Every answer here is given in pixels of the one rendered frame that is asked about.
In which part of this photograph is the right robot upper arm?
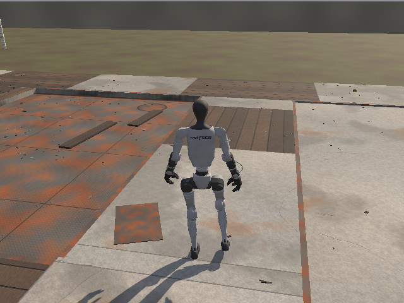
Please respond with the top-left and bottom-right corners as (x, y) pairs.
(214, 127), (232, 162)

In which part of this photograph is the robot head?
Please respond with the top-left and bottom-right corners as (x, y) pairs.
(190, 100), (211, 130)

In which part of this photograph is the left robot forearm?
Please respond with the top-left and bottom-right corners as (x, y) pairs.
(165, 152), (177, 175)

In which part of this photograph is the left robot upper arm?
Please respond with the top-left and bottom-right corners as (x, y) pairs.
(171, 127), (188, 162)

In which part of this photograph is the right robot hand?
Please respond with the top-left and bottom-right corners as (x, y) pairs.
(227, 177), (242, 192)

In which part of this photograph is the robot left foot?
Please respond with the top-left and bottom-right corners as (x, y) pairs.
(191, 243), (200, 259)

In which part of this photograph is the left robot hand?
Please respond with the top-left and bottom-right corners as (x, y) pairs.
(164, 172), (179, 184)

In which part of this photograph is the right robot forearm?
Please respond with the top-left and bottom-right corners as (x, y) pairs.
(226, 152), (240, 179)

